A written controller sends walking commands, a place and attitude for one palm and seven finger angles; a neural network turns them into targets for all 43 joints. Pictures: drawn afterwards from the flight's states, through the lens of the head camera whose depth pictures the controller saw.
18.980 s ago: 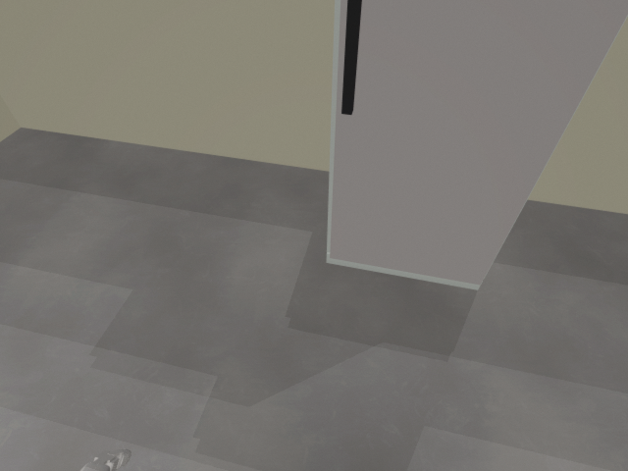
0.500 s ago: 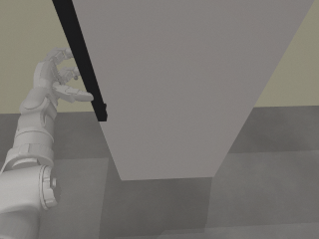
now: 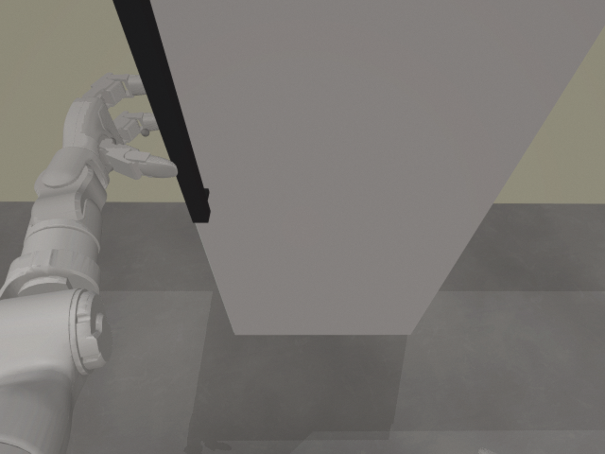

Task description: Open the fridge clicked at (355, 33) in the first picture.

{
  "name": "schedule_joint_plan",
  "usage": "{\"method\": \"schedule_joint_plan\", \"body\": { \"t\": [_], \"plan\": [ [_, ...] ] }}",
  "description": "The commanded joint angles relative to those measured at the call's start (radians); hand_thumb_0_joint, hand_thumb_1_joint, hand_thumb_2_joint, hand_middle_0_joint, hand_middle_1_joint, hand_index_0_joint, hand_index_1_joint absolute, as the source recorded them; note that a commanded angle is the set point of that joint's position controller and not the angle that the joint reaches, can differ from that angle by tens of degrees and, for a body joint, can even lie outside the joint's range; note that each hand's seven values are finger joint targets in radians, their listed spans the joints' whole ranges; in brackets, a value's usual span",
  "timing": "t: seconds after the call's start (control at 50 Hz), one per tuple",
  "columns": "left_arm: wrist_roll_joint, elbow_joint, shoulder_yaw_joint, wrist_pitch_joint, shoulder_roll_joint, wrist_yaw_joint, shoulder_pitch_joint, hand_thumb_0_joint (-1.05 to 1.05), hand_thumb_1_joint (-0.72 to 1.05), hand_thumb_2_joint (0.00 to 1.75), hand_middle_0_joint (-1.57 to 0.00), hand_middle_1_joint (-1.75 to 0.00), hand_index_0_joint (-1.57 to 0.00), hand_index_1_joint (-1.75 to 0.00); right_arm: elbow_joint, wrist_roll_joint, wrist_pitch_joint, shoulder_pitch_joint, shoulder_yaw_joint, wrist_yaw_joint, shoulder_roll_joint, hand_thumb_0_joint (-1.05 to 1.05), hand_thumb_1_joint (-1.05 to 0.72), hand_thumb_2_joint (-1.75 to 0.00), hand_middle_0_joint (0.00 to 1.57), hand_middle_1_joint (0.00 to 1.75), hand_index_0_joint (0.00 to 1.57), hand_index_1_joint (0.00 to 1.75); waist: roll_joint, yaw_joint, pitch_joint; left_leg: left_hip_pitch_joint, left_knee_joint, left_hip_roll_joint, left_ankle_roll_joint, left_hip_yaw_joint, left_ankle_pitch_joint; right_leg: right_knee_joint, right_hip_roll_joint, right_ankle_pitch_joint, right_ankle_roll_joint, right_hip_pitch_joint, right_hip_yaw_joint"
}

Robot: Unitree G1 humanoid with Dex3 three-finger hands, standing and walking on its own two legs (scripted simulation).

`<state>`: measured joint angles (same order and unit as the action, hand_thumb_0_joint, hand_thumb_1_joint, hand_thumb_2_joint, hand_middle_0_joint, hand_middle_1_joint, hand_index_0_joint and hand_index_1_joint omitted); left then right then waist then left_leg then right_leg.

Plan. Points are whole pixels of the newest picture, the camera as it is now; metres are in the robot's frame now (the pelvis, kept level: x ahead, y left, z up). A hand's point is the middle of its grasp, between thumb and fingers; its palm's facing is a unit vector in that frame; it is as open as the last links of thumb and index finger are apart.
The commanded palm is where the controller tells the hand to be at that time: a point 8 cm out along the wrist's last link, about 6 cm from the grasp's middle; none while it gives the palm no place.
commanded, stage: slide the fingers in behind the handle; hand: left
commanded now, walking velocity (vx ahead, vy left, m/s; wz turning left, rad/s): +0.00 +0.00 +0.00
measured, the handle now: (173, 106) +0.51 +0.17 +0.19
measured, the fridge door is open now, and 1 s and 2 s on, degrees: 0 0 0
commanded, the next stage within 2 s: grip the handle and tug to test in 1.86 s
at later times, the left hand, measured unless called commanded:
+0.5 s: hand (152, 143) +0.46 +0.19 +0.17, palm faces -0.01 -1.00 +0.01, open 13.9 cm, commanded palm +0.43 +0.24 +0.17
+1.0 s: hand (178, 138) +0.46 +0.16 +0.18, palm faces +0.00 -1.00 +0.00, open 14.0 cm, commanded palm +0.43 +0.21 +0.17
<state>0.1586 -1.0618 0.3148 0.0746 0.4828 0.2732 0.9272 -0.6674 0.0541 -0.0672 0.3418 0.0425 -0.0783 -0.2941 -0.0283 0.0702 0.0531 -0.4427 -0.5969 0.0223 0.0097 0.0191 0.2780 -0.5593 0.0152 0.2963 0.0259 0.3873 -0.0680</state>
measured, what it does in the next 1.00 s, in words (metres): stands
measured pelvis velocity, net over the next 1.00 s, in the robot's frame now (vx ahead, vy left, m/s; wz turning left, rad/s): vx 0.00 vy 0.00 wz -0.02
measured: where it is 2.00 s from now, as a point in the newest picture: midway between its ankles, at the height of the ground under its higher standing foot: outside the picture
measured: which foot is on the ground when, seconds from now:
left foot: down 0.00-1.00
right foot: down 0.00-1.00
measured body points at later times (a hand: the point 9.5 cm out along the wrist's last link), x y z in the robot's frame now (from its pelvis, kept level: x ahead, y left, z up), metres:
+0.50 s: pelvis +0.00 +0.01 +0.00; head +0.02 +0.01 +0.45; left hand +0.45 +0.24 +0.18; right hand +0.06 -0.25 -0.11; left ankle +0.01 +0.11 -0.73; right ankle -0.01 -0.10 -0.73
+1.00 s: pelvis +0.00 +0.00 +0.00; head +0.03 -0.01 +0.45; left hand +0.46 +0.21 +0.18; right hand +0.08 -0.26 -0.11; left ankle +0.01 +0.11 -0.73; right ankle -0.01 -0.10 -0.73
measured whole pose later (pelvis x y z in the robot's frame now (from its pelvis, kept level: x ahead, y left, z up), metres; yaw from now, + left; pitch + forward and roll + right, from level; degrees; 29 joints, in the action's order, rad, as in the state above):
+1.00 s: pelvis +0.00 +0.00 +0.00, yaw -1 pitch +5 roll -1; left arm 0.16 -0.89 0.26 0.06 0.35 0.15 0.82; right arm -0.67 0.05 -0.07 0.34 0.04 -0.06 -0.27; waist -0.04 0.06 0.06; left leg -0.39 -0.58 0.02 0.01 0.04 0.28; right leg -0.55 0.01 0.30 0.02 0.35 -0.05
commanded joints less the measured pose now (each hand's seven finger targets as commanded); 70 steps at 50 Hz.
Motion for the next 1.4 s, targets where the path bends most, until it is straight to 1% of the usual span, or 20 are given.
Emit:
{"method": "schedule_joint_plan", "body": {
  "t": [0.0,0.04,0.14,0.2,0.34,0.36,0.44,0.5,0.58,0.64,0.68,0.8,0.86,0.9,0.98,1.0,1.1,1.16,1.34,1.38],
  "plan": [
    [0.011,0.202,0.021,0.091,0.223,-0.011,0.525,0.00,-0.50,0.30,-0.30,-1.20,-0.30,-1.20,0.085,-0.003,-0.034,0.079,-0.058,-0.010,-0.141,0.00,-0.90,-0.90,0.20,0.30,0.20,0.30,0.018,0.046,0.354,0.228,0.019,-0.018,0.042,-0.037,-0.258,0.053,-0.002,-0.341,-0.014,-0.058,0.054],
    [0.010,0.193,0.012,0.094,0.220,-0.011,0.563,0.00,-0.50,0.30,-0.30,-1.20,-0.30,-1.20,0.078,-0.001,-0.034,0.076,-0.057,-0.010,-0.144,0.00,-0.90,-0.90,0.20,0.30,0.20,0.30,0.000,0.057,0.328,0.212,0.024,-0.018,0.041,-0.036,-0.216,0.058,-0.002,-0.308,-0.017,-0.035,0.059],
    [0.014,0.205,0.034,0.104,0.229,-0.004,0.491,0.00,-0.50,0.30,-0.30,-1.20,-0.30,-1.20,0.089,-0.001,-0.035,0.073,-0.060,-0.005,-0.145,0.00,-0.90,-0.90,0.20,0.30,0.20,0.30,-0.047,0.026,0.358,0.236,0.027,-0.018,0.037,-0.038,-0.231,0.052,0.002,-0.303,-0.006,-0.045,0.054],
    [0.026,0.208,0.040,0.104,0.228,-0.001,0.455,0.00,-0.50,0.30,-0.30,-1.20,-0.30,-1.20,0.092,-0.001,-0.036,0.077,-0.060,-0.006,-0.148,0.00,-0.90,-0.90,0.20,0.30,0.20,0.30,0.009,0.021,0.337,0.213,0.034,-0.014,0.040,-0.038,-0.213,0.059,0.004,-0.282,-0.007,-0.059,0.047],
    [0.026,0.364,0.050,0.101,0.216,-0.022,0.398,0.00,-0.50,0.30,-0.30,-1.20,-0.30,-1.20,0.118,0.000,-0.044,0.046,-0.061,-0.001,-0.139,0.00,-0.90,-0.90,0.20,0.30,0.20,0.30,-0.057,-0.009,0.368,0.272,0.047,-0.007,0.031,-0.044,-0.258,0.052,0.011,-0.292,0.000,-0.065,0.041],
    [0.030,0.355,0.048,0.090,0.198,-0.026,0.354,0.00,-0.50,0.30,-0.30,-1.20,-0.30,-1.20,0.124,0.001,-0.045,0.040,-0.060,0.000,-0.137,0.00,-0.90,-0.90,0.20,0.30,0.20,0.30,-0.036,-0.013,0.347,0.266,0.051,-0.005,0.032,-0.043,-0.253,0.055,0.013,-0.286,0.001,-0.063,0.038],
    [0.029,0.394,0.006,0.057,0.153,-0.048,0.395,0.00,-0.50,0.30,-0.30,-1.20,-0.30,-1.20,0.124,0.008,-0.046,0.019,-0.058,-0.003,-0.134,0.00,-0.90,-0.90,0.20,0.30,0.20,0.30,-0.018,0.006,0.282,0.255,0.069,-0.001,0.033,-0.045,-0.206,0.071,0.012,-0.238,-0.003,-0.036,0.034],
    [0.022,0.423,0.007,0.049,0.151,-0.074,0.406,0.00,-0.50,0.30,-0.30,-1.20,-0.30,-1.20,0.121,0.006,-0.050,0.020,-0.060,-0.006,-0.133,0.00,-0.90,-0.90,0.20,0.30,0.20,0.30,-0.022,0.005,0.297,0.284,0.067,0.002,0.033,-0.047,-0.220,0.074,0.011,-0.229,0.000,-0.032,0.033],
    [0.015,0.443,-0.025,0.048,0.093,-0.095,0.417,0.00,-0.50,0.30,-0.30,-1.20,-0.30,-1.20,0.113,0.000,-0.062,0.009,-0.058,-0.001,-0.122,0.00,-0.90,-0.90,0.20,0.30,0.20,0.30,-0.057,0.002,0.341,0.338,0.063,0.003,0.021,-0.059,-0.268,0.062,0.012,-0.252,0.003,-0.022,0.030],
    [0.017,0.371,-0.025,0.027,0.082,-0.100,0.403,0.00,-0.50,0.30,-0.30,-1.20,-0.30,-1.20,0.105,0.002,-0.057,0.010,-0.054,0.000,-0.123,0.00,-0.90,-0.90,0.20,0.30,0.20,0.30,0.027,0.007,0.293,0.284,0.067,-0.001,0.027,-0.055,-0.241,0.068,0.011,-0.256,-0.001,-0.036,0.028],
    [0.010,0.338,-0.036,0.014,0.079,-0.102,0.422,0.00,-0.50,0.30,-0.30,-1.20,-0.30,-1.20,0.103,0.005,-0.052,0.005,-0.052,-0.002,-0.123,0.00,-0.90,-0.90,0.20,0.30,0.20,0.30,0.022,0.012,0.260,0.254,0.073,-0.006,0.028,-0.049,-0.204,0.074,0.005,-0.237,-0.001,-0.031,0.032],
    [-0.003,0.371,-0.015,0.041,0.105,-0.117,0.430,0.00,-0.50,0.30,-0.30,-1.20,-0.30,-1.20,0.114,-0.002,-0.045,0.008,-0.052,-0.001,-0.119,0.00,-0.90,-0.90,0.20,0.30,0.20,0.30,0.021,0.002,0.328,0.268,0.055,-0.011,0.032,-0.040,-0.264,0.063,0.002,-0.306,0.000,-0.086,0.040],
    [0.002,0.423,-0.024,0.059,0.088,-0.117,0.449,0.00,-0.50,0.30,-0.30,-1.20,-0.30,-1.20,0.117,-0.001,-0.049,-0.002,-0.055,0.003,-0.113,0.00,-0.90,-0.90,0.20,0.30,0.20,0.30,-0.029,0.002,0.354,0.304,0.051,-0.010,0.029,-0.038,-0.282,0.060,0.004,-0.323,0.001,-0.078,0.044],
    [0.006,0.402,-0.051,0.057,0.051,-0.115,0.430,0.00,-0.50,0.30,-0.30,-1.20,-0.30,-1.20,0.116,0.000,-0.048,0.002,-0.055,0.002,-0.114,0.00,-0.90,-0.90,0.20,0.30,0.20,0.30,0.004,0.010,0.338,0.300,0.050,-0.011,0.032,-0.037,-0.287,0.063,0.007,-0.326,-0.001,-0.081,0.039],
    [0.016,0.430,-0.006,0.041,0.086,-0.116,0.390,0.00,-0.50,0.30,-0.30,-1.20,-0.30,-1.20,0.115,0.000,-0.044,-0.004,-0.059,0.002,-0.113,0.00,-0.90,-0.90,0.20,0.30,0.20,0.30,0.004,-0.012,0.368,0.292,0.053,-0.016,0.035,-0.026,-0.308,0.063,0.006,-0.383,-0.002,-0.130,0.048],
    [0.016,0.414,0.013,0.035,0.105,-0.119,0.348,0.00,-0.50,0.30,-0.30,-1.20,-0.30,-1.20,0.117,-0.002,-0.039,0.002,-0.059,0.003,-0.116,0.00,-0.90,-0.90,0.20,0.30,0.20,0.30,0.035,-0.024,0.363,0.271,0.056,-0.016,0.036,-0.026,-0.315,0.063,0.005,-0.392,-0.001,-0.156,0.044],
    [0.005,0.411,-0.010,0.012,0.086,-0.128,0.352,0.00,-0.50,0.30,-0.30,-1.20,-0.30,-1.20,0.119,0.002,-0.029,-0.005,-0.058,0.003,-0.113,0.00,-0.90,-0.90,0.20,0.30,0.20,0.30,0.047,-0.010,0.287,0.234,0.067,-0.020,0.043,-0.013,-0.259,0.080,0.001,-0.362,-0.007,-0.140,0.048],
    [0.007,0.420,0.017,0.014,0.117,-0.130,0.369,0.00,-0.50,0.30,-0.30,-1.20,-0.30,-1.20,0.119,0.003,-0.026,-0.009,-0.059,-0.001,-0.112,0.00,-0.90,-0.90,0.20,0.30,0.20,0.30,0.048,-0.011,0.304,0.229,0.069,-0.023,0.044,-0.007,-0.243,0.084,-0.001,-0.369,-0.010,-0.154,0.059],
    [0.017,0.471,-0.056,0.028,0.027,-0.118,0.371,0.00,-0.50,0.30,-0.30,-1.20,-0.30,-1.20,0.118,0.005,-0.033,-0.024,-0.059,0.001,-0.101,0.00,-0.90,-0.90,0.20,0.30,0.20,0.30,-0.015,-0.006,0.341,0.284,0.063,-0.025,0.041,-0.010,-0.275,0.079,0.001,-0.394,-0.007,-0.147,0.053],
    [0.020,0.427,-0.026,0.009,0.051,-0.124,0.338,0.00,-0.50,0.30,-0.30,-1.20,-0.30,-1.20,0.113,0.004,-0.030,-0.023,-0.058,0.001,-0.105,0.00,-0.90,-0.90,0.20,0.30,0.20,0.30,0.035,-0.009,0.306,0.257,0.069,-0.024,0.043,-0.011,-0.249,0.088,0.001,-0.372,-0.009,-0.143,0.052]
  ]
}}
